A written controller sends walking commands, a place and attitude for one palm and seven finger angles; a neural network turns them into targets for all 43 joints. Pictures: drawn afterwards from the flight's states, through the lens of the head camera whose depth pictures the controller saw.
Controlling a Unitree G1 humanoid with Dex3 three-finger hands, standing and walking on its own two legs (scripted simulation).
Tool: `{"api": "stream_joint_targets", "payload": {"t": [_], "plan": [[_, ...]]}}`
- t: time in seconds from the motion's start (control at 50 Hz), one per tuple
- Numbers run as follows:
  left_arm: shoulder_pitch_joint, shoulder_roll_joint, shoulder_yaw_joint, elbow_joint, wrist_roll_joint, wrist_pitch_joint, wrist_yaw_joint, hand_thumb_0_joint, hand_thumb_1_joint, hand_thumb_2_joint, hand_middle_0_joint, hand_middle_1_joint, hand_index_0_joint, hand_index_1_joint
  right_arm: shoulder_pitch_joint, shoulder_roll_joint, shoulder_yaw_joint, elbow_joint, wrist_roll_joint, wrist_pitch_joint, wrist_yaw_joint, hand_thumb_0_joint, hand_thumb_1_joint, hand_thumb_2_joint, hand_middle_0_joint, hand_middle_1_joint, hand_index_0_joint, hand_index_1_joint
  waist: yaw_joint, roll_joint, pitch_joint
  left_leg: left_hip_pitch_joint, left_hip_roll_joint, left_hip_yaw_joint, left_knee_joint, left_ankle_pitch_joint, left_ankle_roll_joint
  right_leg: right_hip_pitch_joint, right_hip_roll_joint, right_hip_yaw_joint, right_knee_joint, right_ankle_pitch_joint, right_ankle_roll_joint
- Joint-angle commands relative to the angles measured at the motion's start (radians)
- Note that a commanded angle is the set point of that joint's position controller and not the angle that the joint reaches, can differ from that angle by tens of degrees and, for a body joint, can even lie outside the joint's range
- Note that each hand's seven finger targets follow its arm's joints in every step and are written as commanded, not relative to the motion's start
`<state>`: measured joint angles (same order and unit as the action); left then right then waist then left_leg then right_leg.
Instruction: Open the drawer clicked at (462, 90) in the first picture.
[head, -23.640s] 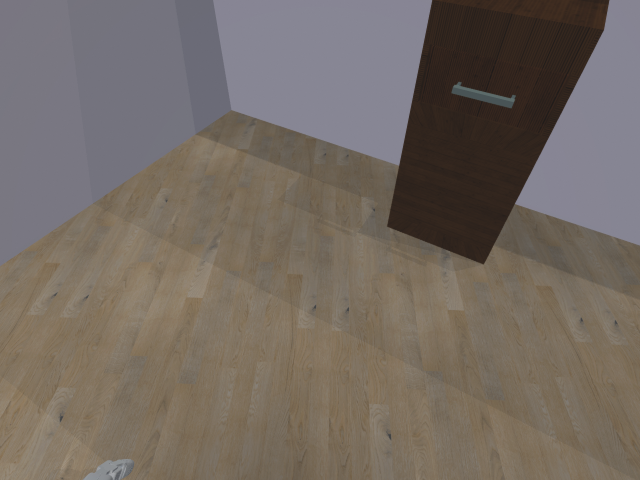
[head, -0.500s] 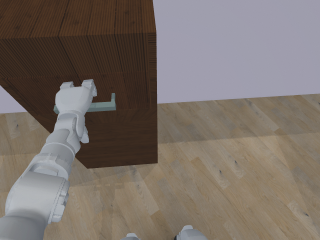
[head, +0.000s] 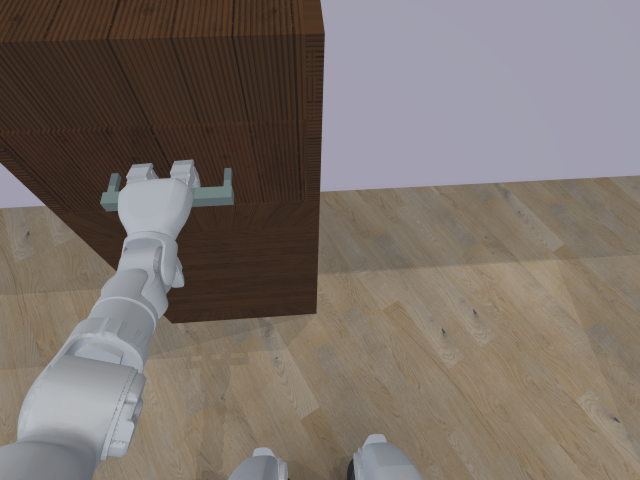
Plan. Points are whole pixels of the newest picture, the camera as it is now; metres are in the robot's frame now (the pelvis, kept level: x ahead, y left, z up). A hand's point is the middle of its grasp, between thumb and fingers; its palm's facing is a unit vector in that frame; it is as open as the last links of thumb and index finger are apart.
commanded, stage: lower the fingers behind the handle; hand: left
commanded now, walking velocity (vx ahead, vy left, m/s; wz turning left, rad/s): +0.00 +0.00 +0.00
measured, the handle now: (170, 187) +0.51 +0.20 +0.00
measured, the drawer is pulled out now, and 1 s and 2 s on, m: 0.00 0.00 0.04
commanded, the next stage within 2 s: close the thumb around the handle in 0.52 s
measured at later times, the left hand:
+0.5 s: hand (168, 230) +0.46 +0.20 -0.03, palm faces -0.06 +0.00 -1.00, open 13.8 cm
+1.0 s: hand (169, 229) +0.46 +0.20 -0.02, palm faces -0.05 +0.00 -1.00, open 9.8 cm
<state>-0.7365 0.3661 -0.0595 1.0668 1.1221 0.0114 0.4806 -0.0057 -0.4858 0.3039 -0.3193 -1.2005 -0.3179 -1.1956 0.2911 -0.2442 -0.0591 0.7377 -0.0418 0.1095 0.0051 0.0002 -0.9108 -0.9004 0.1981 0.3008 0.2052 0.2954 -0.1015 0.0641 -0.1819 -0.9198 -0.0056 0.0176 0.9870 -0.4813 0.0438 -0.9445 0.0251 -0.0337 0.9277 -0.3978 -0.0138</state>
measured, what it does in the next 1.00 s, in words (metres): stands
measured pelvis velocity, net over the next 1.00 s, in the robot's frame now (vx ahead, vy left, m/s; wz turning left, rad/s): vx -0.01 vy -0.01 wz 0.00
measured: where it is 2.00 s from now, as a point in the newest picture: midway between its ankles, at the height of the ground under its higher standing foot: outside the picture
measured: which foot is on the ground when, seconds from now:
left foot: down 0.00-1.00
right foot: down 0.00-1.00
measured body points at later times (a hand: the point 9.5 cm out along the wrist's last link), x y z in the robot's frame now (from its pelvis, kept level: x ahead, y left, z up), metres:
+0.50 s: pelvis -0.01 -0.01 -0.01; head +0.11 -0.02 +0.43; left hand +0.45 +0.20 +0.03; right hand +0.03 -0.29 -0.14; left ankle -0.02 +0.09 -0.67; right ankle +0.01 -0.12 -0.68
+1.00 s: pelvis -0.01 -0.01 -0.01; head +0.11 -0.02 +0.43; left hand +0.45 +0.20 +0.03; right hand +0.02 -0.28 -0.15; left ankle -0.02 +0.09 -0.67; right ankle +0.01 -0.12 -0.68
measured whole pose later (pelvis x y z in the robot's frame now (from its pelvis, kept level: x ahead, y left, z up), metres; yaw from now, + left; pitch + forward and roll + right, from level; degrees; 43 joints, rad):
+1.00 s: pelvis -0.01 -0.01 -0.01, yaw +0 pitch +24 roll -1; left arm -0.74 0.41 -0.04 1.08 1.12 -0.02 0.47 -0.01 0.11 0.56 -0.35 -1.26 -0.36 -1.26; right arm 0.30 -0.25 -0.05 0.73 -0.03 0.08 -0.01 0.00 -0.91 -0.90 0.20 0.30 0.21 0.30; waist -0.10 0.06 -0.18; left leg -0.96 0.00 0.02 1.02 -0.48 0.03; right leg -1.00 0.03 -0.04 0.97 -0.40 -0.03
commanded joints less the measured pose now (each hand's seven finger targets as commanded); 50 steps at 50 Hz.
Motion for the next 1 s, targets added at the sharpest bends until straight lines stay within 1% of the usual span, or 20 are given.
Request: {"api": "stream_joint_targets", "payload": {"t": [0.0,0.04,0.14,0.16,0.18,0.22,0.24,0.28,0.3,0.34,0.36,0.42,0.5,0.54,0.6,0.68,0.8,0.84,0.92,0.98], "plan": [[-0.367,0.214,0.049,-0.148,-0.006,0.003,0.02,0.0,-0.5,0.3,-0.3,-1.2,-0.3,-1.2,0.139,-0.162,-0.045,-0.05,0.001,-0.014,-0.02,0.0,-0.9,-0.9,0.2,0.3,0.2,0.3,-0.018,-0.003,-0.411,0.311,0.0,-0.048,-0.099,0.467,-0.011,0.21,0.027,0.0,-0.081,0.321,-0.028],[-0.342,0.256,0.086,-0.15,-0.003,-0.013,0.018,0.0,-0.5,0.3,-0.3,-1.2,-0.3,-1.2,0.132,-0.165,-0.04,-0.053,-0.003,-0.015,-0.024,0.0,-0.9,-0.9,0.2,0.3,0.2,0.3,0.001,-0.005,-0.412,0.277,-0.004,-0.044,-0.091,0.463,-0.009,0.224,0.025,0.007,-0.065,0.335,-0.031],[-0.296,0.247,0.095,-0.176,0.006,-0.044,0.033,0.0,-0.5,0.3,-0.3,-1.2,-0.3,-1.2,0.126,-0.155,-0.043,-0.071,-0.005,-0.024,-0.02,0.0,-0.9,-0.9,0.2,0.3,0.2,0.3,0.012,-0.017,-0.431,0.232,-0.008,-0.033,-0.072,0.445,-0.005,0.242,0.022,0.016,-0.045,0.355,-0.031],[-0.332,0.237,0.081,-0.205,0.009,-0.052,0.04,0.0,-0.5,0.3,-0.3,-1.2,-0.3,-1.2,0.131,-0.153,-0.047,-0.07,-0.005,-0.027,-0.02,0.0,-0.9,-0.9,0.2,0.3,0.2,0.3,-0.001,0.001,-0.452,0.248,-0.005,-0.032,-0.066,0.44,-0.005,0.232,0.021,0.017,-0.045,0.351,-0.029],[-0.311,0.269,0.111,-0.199,0.012,-0.053,0.047,0.0,-0.5,0.3,-0.3,-1.2,-0.3,-1.2,0.134,-0.157,-0.049,-0.064,-0.005,-0.026,-0.02,0.0,-0.9,-0.9,0.2,0.3,0.2,0.3,0.008,-0.021,-0.453,0.247,-0.005,-0.032,-0.063,0.448,-0.005,0.238,0.021,0.017,-0.043,0.356,-0.028],[-0.303,0.244,0.094,-0.202,0.01,-0.043,0.056,0.0,-0.5,0.3,-0.3,-1.2,-0.3,-1.2,0.136,-0.153,-0.051,-0.065,-0.003,-0.025,-0.019,0.0,-0.9,-0.9,0.2,0.3,0.2,0.3,0.004,-0.015,-0.463,0.256,-0.004,-0.034,-0.063,0.462,-0.007,0.237,0.023,0.013,-0.04,0.364,-0.028],[-0.331,0.209,0.07,-0.204,0.005,-0.039,0.058,0.0,-0.5,0.3,-0.3,-1.2,-0.3,-1.2,0.137,-0.149,-0.055,-0.061,-0.005,-0.028,-0.018,0.0,-0.9,-0.9,0.2,0.3,0.2,0.3,-0.012,-0.005,-0.462,0.266,-0.004,-0.034,-0.057,0.475,-0.007,0.223,0.023,0.013,-0.044,0.371,-0.027],[-0.332,0.261,0.095,-0.186,0.001,-0.026,0.058,0.0,-0.5,0.3,-0.3,-1.2,-0.3,-1.2,0.138,-0.159,-0.051,-0.052,0.0,-0.026,-0.018,0.0,-0.9,-0.9,0.2,0.3,0.2,0.3,-0.009,-0.013,-0.438,0.241,-0.007,-0.029,-0.063,0.422,-0.006,0.226,0.022,0.017,-0.053,0.339,-0.024],[-0.354,0.253,0.081,-0.172,-0.003,-0.018,0.056,0.0,-0.5,0.3,-0.3,-1.2,-0.3,-1.2,0.138,-0.158,-0.05,-0.051,0.002,-0.026,-0.022,0.0,-0.9,-0.9,0.2,0.3,0.2,0.3,-0.023,-0.045,-0.418,0.216,-0.011,-0.026,-0.068,0.389,0.0,0.24,0.021,0.021,-0.064,0.328,-0.021],[-0.391,0.25,0.07,-0.18,-0.004,-0.014,0.049,0.0,-0.5,0.3,-0.3,-1.2,-0.3,-1.2,0.135,-0.157,-0.05,-0.051,0.003,-0.031,-0.026,0.0,-0.9,-0.9,0.2,0.3,0.2,0.3,-0.03,-0.027,-0.427,0.216,-0.014,-0.028,-0.071,0.369,0.001,0.239,0.018,0.025,-0.07,0.318,-0.023],[-0.385,0.252,0.066,-0.168,-0.002,-0.01,0.045,0.0,-0.5,0.3,-0.3,-1.2,-0.3,-1.2,0.141,-0.157,-0.048,-0.049,0.006,-0.031,-0.026,0.0,-0.9,-0.9,0.2,0.3,0.2,0.3,-0.024,-0.001,-0.432,0.223,-0.016,-0.026,-0.075,0.364,0.0,0.235,0.018,0.024,-0.07,0.307,-0.024],[-0.388,0.287,0.082,-0.151,-0.006,-0.009,0.027,0.0,-0.5,0.3,-0.3,-1.2,-0.3,-1.2,0.141,-0.162,-0.045,-0.047,0.006,-0.036,-0.033,0.0,-0.9,-0.9,0.2,0.3,0.2,0.3,-0.025,-0.022,-0.432,0.218,-0.017,-0.023,-0.072,0.357,0.005,0.244,0.018,0.027,-0.074,0.307,-0.021],[-0.361,0.262,0.069,-0.169,-0.013,-0.034,0.002,0.0,-0.5,0.3,-0.3,-1.2,-0.3,-1.2,0.147,-0.157,-0.045,-0.056,0.005,-0.041,-0.036,0.0,-0.9,-0.9,0.2,0.3,0.2,0.3,-0.014,0.014,-0.46,0.237,-0.017,-0.024,-0.068,0.401,0.001,0.255,0.018,0.027,-0.063,0.348,-0.022],[-0.357,0.241,0.062,-0.174,-0.016,-0.049,-0.003,0.0,-0.5,0.3,-0.3,-1.2,-0.3,-1.2,0.145,-0.153,-0.047,-0.059,0.005,-0.044,-0.036,0.0,-0.9,-0.9,0.2,0.3,0.2,0.3,-0.018,0.006,-0.456,0.242,-0.016,-0.025,-0.061,0.41,0.002,0.244,0.02,0.025,-0.062,0.351,-0.024],[-0.351,0.268,0.079,-0.182,-0.01,-0.066,0.004,0.0,-0.5,0.3,-0.3,-1.2,-0.3,-1.2,0.144,-0.155,-0.046,-0.06,0.005,-0.046,-0.038,0.0,-0.9,-0.9,0.2,0.3,0.2,0.3,-0.017,-0.015,-0.43,0.203,-0.016,-0.021,-0.058,0.375,0.005,0.245,0.018,0.032,-0.063,0.335,-0.021],[-0.333,0.294,0.106,-0.191,0.0,-0.07,0.025,0.0,-0.276,0.396,-0.316,-1.224,-0.316,-1.224,0.145,-0.156,-0.046,-0.059,0.003,-0.044,-0.034,0.0,-0.9,-0.9,0.2,0.3,0.2,0.3,-0.001,-0.004,-0.451,0.197,-0.018,-0.02,-0.055,0.398,0.004,0.256,0.018,0.031,-0.048,0.356,-0.024],[-0.366,0.241,0.067,-0.18,-0.002,-0.043,0.047,0.0,0.06,0.54,-0.34,-1.26,-0.34,-1.26,0.142,-0.156,-0.051,-0.054,0.004,-0.046,-0.026,0.0,-0.9,-0.9,0.2,0.3,0.2,0.3,-0.025,-0.005,-0.431,0.219,-0.014,-0.025,-0.059,0.37,0.001,0.212,0.021,0.022,-0.064,0.305,-0.022],[-0.388,0.278,0.092,-0.182,-0.006,-0.037,0.046,0.0,0.172,0.588,-0.348,-1.272,-0.348,-1.272,0.144,-0.162,-0.049,-0.049,0.004,-0.046,-0.027,0.0,-0.9,-0.9,0.2,0.3,0.2,0.3,-0.021,-0.005,-0.447,0.223,-0.015,-0.031,-0.063,0.368,0.0,0.218,0.02,0.022,-0.06,0.3,-0.024],[-0.384,0.256,0.067,-0.155,-0.007,-0.022,0.032,0.0,0.396,0.684,-0.364,-1.296,-0.364,-1.296,0.148,-0.158,-0.047,-0.049,0.007,-0.044,-0.028,0.0,-0.9,-0.9,0.2,0.3,0.2,0.3,-0.022,-0.001,-0.437,0.23,-0.015,-0.028,-0.069,0.371,0.001,0.22,0.021,0.02,-0.066,0.302,-0.022],[-0.369,0.282,0.092,-0.155,-0.013,-0.026,0.021,0.0,0.564,0.756,-0.376,-1.314,-0.376,-1.314,0.15,-0.162,-0.046,-0.049,0.005,-0.043,-0.03,0.0,-0.9,-0.9,0.2,0.3,0.2,0.3,-0.016,-0.018,-0.452,0.233,-0.013,-0.029,-0.067,0.385,0.002,0.236,0.021,0.021,-0.062,0.318,-0.021]]}}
